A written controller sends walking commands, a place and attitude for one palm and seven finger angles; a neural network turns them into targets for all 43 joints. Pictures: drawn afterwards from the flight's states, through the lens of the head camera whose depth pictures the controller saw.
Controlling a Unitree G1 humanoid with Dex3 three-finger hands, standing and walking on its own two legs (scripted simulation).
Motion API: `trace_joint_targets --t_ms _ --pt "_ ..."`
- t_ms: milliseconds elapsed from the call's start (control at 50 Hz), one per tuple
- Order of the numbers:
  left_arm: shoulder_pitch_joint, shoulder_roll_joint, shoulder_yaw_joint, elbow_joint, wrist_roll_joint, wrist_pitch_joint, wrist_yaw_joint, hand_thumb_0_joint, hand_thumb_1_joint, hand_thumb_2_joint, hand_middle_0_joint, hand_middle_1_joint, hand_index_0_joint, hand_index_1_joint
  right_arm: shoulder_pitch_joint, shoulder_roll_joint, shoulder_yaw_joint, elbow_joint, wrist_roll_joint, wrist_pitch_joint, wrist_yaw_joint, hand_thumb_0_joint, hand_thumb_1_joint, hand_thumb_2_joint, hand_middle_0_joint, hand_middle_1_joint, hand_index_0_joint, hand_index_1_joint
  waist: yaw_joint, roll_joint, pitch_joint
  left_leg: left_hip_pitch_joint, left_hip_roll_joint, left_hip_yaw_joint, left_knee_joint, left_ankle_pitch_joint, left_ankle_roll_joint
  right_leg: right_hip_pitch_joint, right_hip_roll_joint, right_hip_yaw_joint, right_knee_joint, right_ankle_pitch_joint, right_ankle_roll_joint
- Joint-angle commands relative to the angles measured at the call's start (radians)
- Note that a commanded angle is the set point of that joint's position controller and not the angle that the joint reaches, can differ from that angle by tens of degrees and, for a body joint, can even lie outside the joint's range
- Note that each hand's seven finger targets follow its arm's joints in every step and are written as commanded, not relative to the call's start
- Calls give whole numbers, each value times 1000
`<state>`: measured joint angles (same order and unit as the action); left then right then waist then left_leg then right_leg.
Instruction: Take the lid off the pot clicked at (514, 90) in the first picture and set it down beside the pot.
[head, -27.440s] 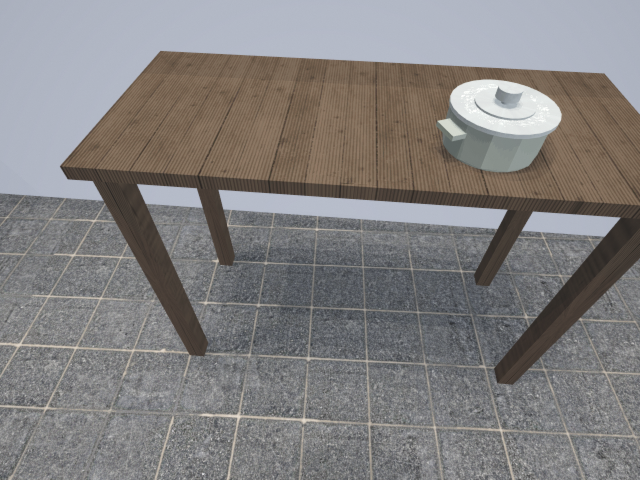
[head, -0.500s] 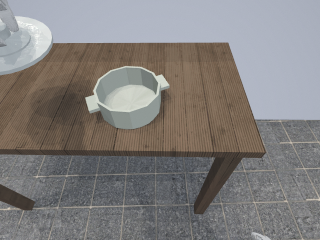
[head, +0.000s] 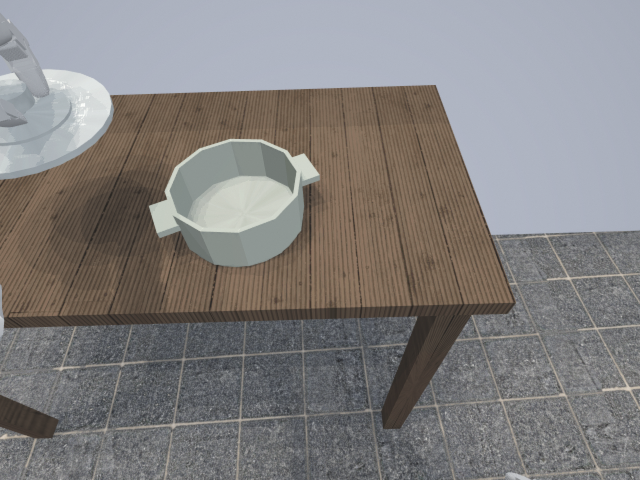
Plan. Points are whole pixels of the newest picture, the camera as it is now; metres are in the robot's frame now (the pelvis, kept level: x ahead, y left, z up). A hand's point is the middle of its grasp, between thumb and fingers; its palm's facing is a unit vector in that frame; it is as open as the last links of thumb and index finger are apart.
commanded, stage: lower the lid onto the table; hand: left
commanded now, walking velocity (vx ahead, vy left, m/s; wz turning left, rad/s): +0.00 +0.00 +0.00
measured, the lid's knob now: (9, 97) +0.48 +0.32 +0.24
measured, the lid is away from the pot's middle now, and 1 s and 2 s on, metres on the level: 0.22 0.23 0.24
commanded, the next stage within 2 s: none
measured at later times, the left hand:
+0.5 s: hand (1, 135) +0.44 +0.32 +0.23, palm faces -0.29 -0.12 -0.95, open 7.2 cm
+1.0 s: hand (13, 163) +0.43 +0.33 +0.19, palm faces -0.34 -0.14 -0.93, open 7.2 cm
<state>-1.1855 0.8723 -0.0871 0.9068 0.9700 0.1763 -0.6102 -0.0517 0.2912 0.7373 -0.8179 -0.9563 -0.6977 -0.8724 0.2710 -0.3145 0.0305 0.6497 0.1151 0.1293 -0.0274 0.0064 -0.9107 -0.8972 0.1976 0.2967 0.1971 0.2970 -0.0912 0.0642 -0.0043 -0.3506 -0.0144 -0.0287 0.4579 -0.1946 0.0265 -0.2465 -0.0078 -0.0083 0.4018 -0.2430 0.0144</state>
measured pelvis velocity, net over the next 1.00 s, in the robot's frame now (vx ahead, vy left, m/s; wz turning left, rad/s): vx -0.01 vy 0.01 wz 0.00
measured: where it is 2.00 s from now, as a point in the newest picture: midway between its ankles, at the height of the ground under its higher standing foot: outside the picture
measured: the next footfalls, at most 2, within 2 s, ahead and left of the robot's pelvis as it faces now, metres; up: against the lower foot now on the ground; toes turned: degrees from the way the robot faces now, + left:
none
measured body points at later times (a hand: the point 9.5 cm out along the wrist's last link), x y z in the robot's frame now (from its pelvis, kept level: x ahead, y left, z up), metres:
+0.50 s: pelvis +0.00 +0.00 +0.00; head +0.04 -0.02 +0.45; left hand +0.45 +0.32 +0.28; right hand +0.10 -0.27 -0.12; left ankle +0.02 +0.10 -0.74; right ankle -0.03 -0.13 -0.74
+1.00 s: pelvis -0.01 +0.01 +0.00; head +0.04 +0.00 +0.45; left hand +0.45 +0.33 +0.24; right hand +0.06 -0.27 -0.13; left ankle +0.02 +0.11 -0.74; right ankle -0.03 -0.13 -0.74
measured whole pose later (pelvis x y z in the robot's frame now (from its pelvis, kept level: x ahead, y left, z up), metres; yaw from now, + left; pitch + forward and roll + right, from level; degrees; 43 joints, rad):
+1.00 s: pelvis -0.01 +0.01 +0.00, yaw +0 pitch +5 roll -2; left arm -1.03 0.85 -0.04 0.94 0.92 0.06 -0.56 -0.05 0.30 0.74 -0.82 -0.96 -0.69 -0.87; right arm 0.28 -0.31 0.02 0.65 0.11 0.15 -0.02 0.01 -0.91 -0.90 0.20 0.30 0.20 0.30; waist -0.10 0.05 0.00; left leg -0.38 -0.02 -0.03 0.50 -0.21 0.04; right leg -0.26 -0.01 -0.01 0.42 -0.24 0.02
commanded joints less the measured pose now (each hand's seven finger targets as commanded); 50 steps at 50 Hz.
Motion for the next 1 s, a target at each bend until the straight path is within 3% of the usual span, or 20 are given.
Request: trace_joint_targets --t_ms 0,40,60,140,160,240,260,320,380,440,480,540,560,640,740,780,840,900,940,980 --pt "-540 304 80 -256 11 1 61 0 720 930 -966 -1040 -910 -986 -27 -135 -52 -120 3 -26 -3 0 -900 -900 200 300 200 300 7 72 -419 310 -33 9 10 369 64 38 62 -48 -13 325 -51" --pt "-471 291 79 -208 -7 -1 57 0 720 930 -966 -1040 -910 -986 -5 -150 -56 -113 4 -24 -2 0 -900 -900 200 300 200 300 8 57 -396 291 -29 14 6 344 62 33 61 -53 -25 312 -51" --pt "-502 364 130 -264 8 -6 66 0 720 930 -966 -1040 -910 -986 -15 -144 -55 -120 2 -22 -1 0 -900 -900 200 300 200 300 19 42 -430 292 -32 12 4 333 63 64 62 -44 -14 319 -48" --pt "-520 304 83 -287 -13 -16 64 0 720 930 -966 -1040 -910 -986 -21 -147 -59 -120 3 -21 -6 0 -900 -900 200 300 200 300 6 103 -444 320 -29 13 15 362 67 43 59 -45 -17 326 -52" --pt "-547 349 118 -344 -2 -17 73 0 720 930 -966 -1040 -910 -986 -24 -141 -59 -123 1 -23 -4 0 -900 -900 200 300 200 300 12 109 -473 343 -31 3 17 377 64 52 62 -41 -12 324 -50" --pt "-414 302 100 -179 -18 -22 65 0 720 930 -966 -1040 -910 -986 -7 -151 -55 -106 4 -22 -8 0 -900 -900 200 300 200 300 3 47 -385 279 -32 16 17 337 64 30 63 -52 -21 324 -50" --pt "-465 357 132 -240 -7 -28 72 0 720 930 -966 -1040 -910 -986 -17 -147 -53 -110 4 -18 -4 0 -900 -900 200 300 200 300 14 34 -413 278 -31 12 6 306 60 56 62 -47 -13 314 -46" --pt "-502 291 87 -281 -16 -29 70 0 720 930 -966 -1040 -910 -986 -31 -140 -58 -112 1 -18 -5 0 -900 -900 200 300 200 300 3 83 -424 328 -32 7 20 355 67 22 64 -49 -15 319 -48" --pt "-427 348 145 -206 -11 -41 75 0 720 930 -966 -1040 -910 -986 -25 -145 -54 -109 0 -17 -5 0 -900 -900 200 300 200 300 8 35 -393 281 -34 13 21 323 67 38 65 -49 -14 319 -48" --pt "-448 264 69 -213 -34 -45 72 0 720 930 -966 -1040 -910 -986 -28 -146 -59 -109 3 -14 -6 0 -900 -900 200 300 200 300 -3 68 -391 292 -32 16 16 300 65 17 59 -50 -22 300 -50" --pt "-448 340 124 -161 -13 -57 81 0 720 930 -966 -1040 -910 -986 -18 -147 -51 -100 1 -14 -12 0 -900 -900 200 300 200 300 2 18 -385 258 -36 21 14 256 69 42 64 -47 -17 296 -47" --pt "-499 278 64 -200 -30 -71 81 0 720 930 -966 -1040 -910 -986 -13 -149 -59 -95 1 -20 -14 0 -900 -900 200 300 200 300 -7 94 -408 301 -30 16 14 286 67 19 59 -46 -22 293 -51" --pt "-501 367 138 -242 -12 -80 92 0 720 930 -966 -1040 -910 -986 0 -148 -59 -97 -4 -22 -12 0 -900 -900 200 300 200 300 6 77 -456 311 -31 9 17 301 67 53 63 -41 -15 305 -48" --pt "-461 281 82 -198 -36 -91 86 0 720 930 -966 -1040 -910 -986 -4 -150 -64 -94 -1 -25 -13 0 -900 -900 200 300 200 300 -8 109 -414 318 -28 8 22 328 67 6 62 -49 -20 297 -52" --pt "-376 283 107 -183 -41 -101 93 0 720 930 -966 -1040 -910 -986 9 -153 -67 -97 -4 -23 -5 0 -900 -900 200 300 200 300 -1 93 -401 315 -25 -5 24 358 61 -11 68 -58 -18 285 -56" --pt "-393 336 152 -212 -33 -107 96 0 720 930 -966 -1040 -910 -986 -3 -154 -67 -101 -4 -14 -1 0 -900 -900 200 300 200 300 6 62 -401 293 -29 -2 19 316 62 10 69 -54 -13 282 -53" --pt "-366 295 123 -211 -49 -106 97 0 720 930 -966 -1040 -910 -986 4 -156 -73 -102 -4 -14 0 0 -900 -900 200 300 200 300 0 97 -393 311 -26 -5 22 332 61 -17 68 -57 -20 266 -56" --pt "-375 360 173 -210 -34 -118 106 0 720 930 -966 -1040 -910 -986 2 -154 -68 -105 -4 -11 -2 0 -900 -900 200 300 200 300 8 59 -408 277 -33 -2 14 283 61 20 68 -53 -10 271 -53" --pt "-347 291 113 -139 -50 -119 99 0 720 930 -966 -1040 -910 -986 8 -157 -68 -97 -1 -7 -4 0 -900 -900 200 300 200 300 -5 67 -361 257 -30 6 14 254 60 -19 66 -58 -20 245 -54" --pt "-419 342 145 -188 -38 -128 107 0 720 930 -966 -1040 -910 -986 8 -158 -69 -97 -4 -4 -7 0 -900 -900 200 300 200 300 -2 65 -400 277 -29 2 11 220 64 -8 69 -53 -18 226 -53"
